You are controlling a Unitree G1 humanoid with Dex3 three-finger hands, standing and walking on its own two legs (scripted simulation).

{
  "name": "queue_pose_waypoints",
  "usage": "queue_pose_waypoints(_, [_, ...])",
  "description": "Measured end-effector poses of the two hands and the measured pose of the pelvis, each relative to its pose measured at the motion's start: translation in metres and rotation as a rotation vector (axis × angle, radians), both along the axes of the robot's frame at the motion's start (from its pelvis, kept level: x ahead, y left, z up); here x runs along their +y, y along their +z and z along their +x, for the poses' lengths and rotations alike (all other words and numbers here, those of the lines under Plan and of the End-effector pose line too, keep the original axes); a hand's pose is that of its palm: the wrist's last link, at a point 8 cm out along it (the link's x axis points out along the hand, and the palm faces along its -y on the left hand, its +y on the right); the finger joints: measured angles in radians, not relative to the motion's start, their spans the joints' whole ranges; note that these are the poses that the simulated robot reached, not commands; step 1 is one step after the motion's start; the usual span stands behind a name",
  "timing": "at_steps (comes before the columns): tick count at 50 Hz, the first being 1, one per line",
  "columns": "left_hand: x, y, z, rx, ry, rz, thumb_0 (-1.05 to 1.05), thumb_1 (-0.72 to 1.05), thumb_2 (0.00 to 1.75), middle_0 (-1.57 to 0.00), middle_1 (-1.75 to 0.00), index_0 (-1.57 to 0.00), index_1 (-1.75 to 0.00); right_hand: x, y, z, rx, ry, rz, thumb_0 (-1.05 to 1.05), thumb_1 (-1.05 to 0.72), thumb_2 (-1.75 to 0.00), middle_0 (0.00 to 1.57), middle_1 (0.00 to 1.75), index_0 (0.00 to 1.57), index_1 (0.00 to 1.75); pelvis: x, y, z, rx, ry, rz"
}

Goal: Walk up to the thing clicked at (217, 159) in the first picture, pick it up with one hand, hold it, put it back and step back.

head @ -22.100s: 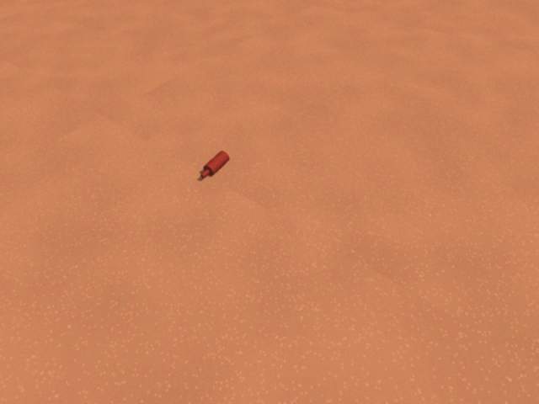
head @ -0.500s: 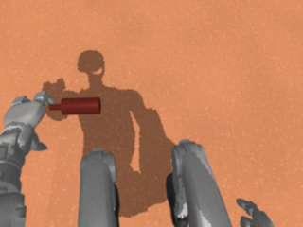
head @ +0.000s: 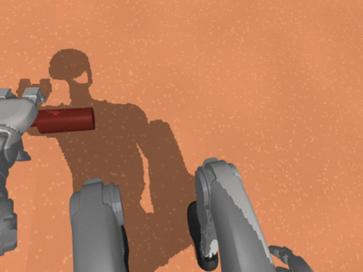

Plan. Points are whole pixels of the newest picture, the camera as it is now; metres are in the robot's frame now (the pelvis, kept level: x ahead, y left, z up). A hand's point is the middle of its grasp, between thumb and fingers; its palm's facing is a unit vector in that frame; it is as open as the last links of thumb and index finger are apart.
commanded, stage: rise first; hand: left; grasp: from above
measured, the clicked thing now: (58, 120) +0.53 +0.27 -0.32
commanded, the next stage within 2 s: none
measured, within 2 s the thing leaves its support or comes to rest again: neither
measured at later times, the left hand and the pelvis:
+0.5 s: hand (32, 126) +0.47 +0.29 -0.19, palm faces -0.46 -0.02 -0.89, open 14.1 cm; pelvis +0.01 +0.00 -0.02, yaw -1 degrees
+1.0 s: hand (35, 124) +0.48 +0.29 -0.20, palm faces -0.46 -0.03 -0.89, open 14.1 cm; pelvis +0.01 +0.00 -0.03, yaw -2 degrees
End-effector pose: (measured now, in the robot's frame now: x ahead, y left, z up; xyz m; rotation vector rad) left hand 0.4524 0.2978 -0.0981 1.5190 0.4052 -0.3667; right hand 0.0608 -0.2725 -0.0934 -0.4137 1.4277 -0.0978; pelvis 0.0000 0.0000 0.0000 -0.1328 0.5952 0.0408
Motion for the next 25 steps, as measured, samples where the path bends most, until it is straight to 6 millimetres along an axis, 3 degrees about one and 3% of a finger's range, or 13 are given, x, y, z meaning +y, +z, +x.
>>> queue_pose_waypoints(25, [-0.006, -0.034, 0.024, -0.014, 0.016, 0.009, 0.01, -0.51, 0.98, -0.08, -1.01, -0.1, -0.99, -0.006, -0.016, -0.014, 0.074, 0.021, -0.011, 0.0, -0.91, -0.9, 0.2, 0.29, 0.2, 0.3, -0.004, -0.023, 0.007, 0.002, -0.022, -0.004])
